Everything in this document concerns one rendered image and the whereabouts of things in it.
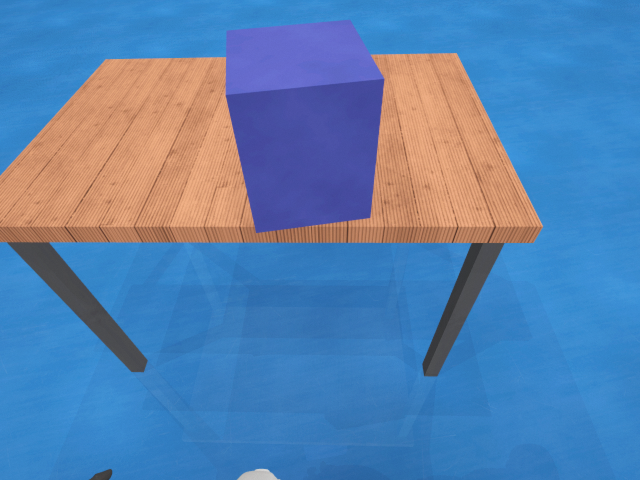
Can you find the table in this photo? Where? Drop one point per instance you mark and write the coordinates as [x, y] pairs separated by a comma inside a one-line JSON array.
[[145, 151]]

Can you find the carton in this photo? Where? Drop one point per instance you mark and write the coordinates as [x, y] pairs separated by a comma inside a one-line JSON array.
[[305, 105]]

